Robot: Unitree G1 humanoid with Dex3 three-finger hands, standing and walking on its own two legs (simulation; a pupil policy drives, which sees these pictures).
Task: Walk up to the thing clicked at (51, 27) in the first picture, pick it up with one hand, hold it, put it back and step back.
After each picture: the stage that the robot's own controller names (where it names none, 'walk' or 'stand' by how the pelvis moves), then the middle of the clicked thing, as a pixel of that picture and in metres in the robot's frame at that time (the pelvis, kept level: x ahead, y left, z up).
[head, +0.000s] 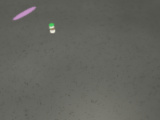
stand; (52, 28) +1.77 +0.44 -0.72
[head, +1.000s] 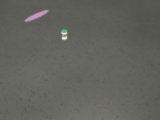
walk; (64, 34) +1.66 +0.21 -0.71
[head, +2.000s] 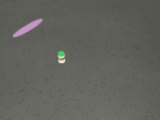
walk; (61, 57) +1.11 +0.19 -0.71
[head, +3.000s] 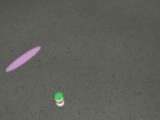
walk; (59, 99) +0.69 +0.22 -0.71
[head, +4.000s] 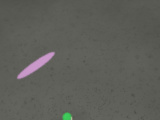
walk; (68, 119) +0.46 +0.21 -0.71
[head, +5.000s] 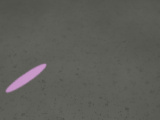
stand; out of the picture +0.39 +0.17 -0.72
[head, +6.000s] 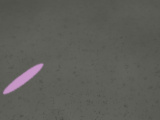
stand; out of the picture +0.38 +0.18 -0.72
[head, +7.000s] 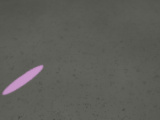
stand; out of the picture +0.38 +0.19 -0.73
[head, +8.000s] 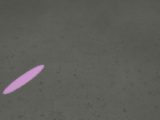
stand; out of the picture +0.38 +0.19 -0.73
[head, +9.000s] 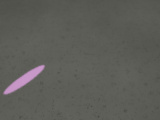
go down; out of the picture +0.38 +0.19 -0.73
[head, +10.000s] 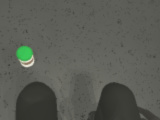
go down; (26, 57) +0.47 +0.23 -0.32
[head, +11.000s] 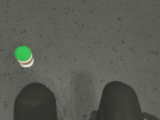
close in; (24, 57) +0.46 +0.24 -0.30
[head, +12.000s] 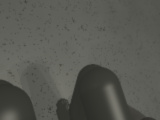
close in; out of the picture +0.44 +0.29 -0.22
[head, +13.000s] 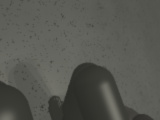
close; out of the picture +0.43 +0.29 -0.23
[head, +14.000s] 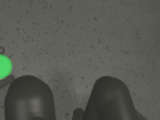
lift; out of the picture +0.35 +0.26 -0.14
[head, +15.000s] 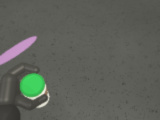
lift; (36, 91) +0.32 +0.16 +0.02
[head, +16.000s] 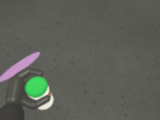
hold; (40, 93) +0.32 +0.16 +0.01
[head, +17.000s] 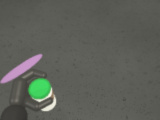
hold; (43, 95) +0.32 +0.15 +0.01
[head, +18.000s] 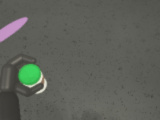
crouch; (34, 79) +0.37 +0.18 -0.05
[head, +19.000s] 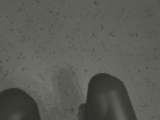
lower; out of the picture +0.48 +0.28 -0.10
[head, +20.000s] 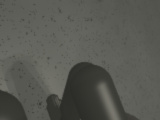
lower; out of the picture +0.44 +0.29 -0.23
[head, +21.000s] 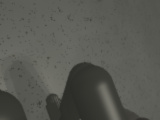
lower; out of the picture +0.44 +0.30 -0.23
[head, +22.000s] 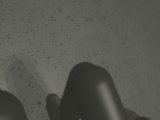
lower; out of the picture +0.44 +0.30 -0.23
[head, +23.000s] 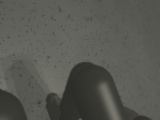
lower; out of the picture +0.44 +0.30 -0.23
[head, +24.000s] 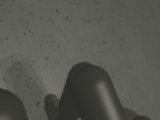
open; out of the picture +0.43 +0.28 -0.24
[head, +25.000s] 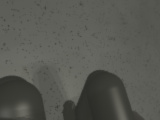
stand; out of the picture +0.44 +0.26 -0.25
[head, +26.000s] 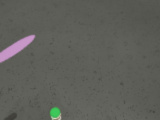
stand; (55, 114) +0.41 +0.16 -0.61
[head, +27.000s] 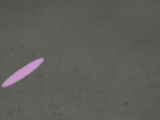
stand; out of the picture +0.39 +0.17 -0.67
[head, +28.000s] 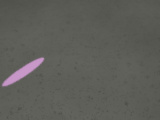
stand; out of the picture +0.40 +0.16 -0.67
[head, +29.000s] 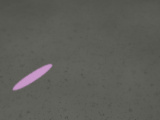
stand; out of the picture +0.42 +0.15 -0.72
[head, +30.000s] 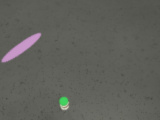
walk; (64, 103) +0.48 +0.13 -0.70
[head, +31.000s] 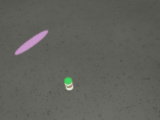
walk; (68, 83) +0.73 +0.19 -0.70
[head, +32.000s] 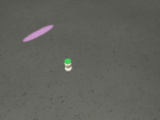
stand; (67, 64) +1.07 +0.18 -0.70
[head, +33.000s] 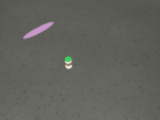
stand; (68, 62) +1.06 +0.17 -0.71
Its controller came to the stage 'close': yes
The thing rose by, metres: 0.72
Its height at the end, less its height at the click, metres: +0.00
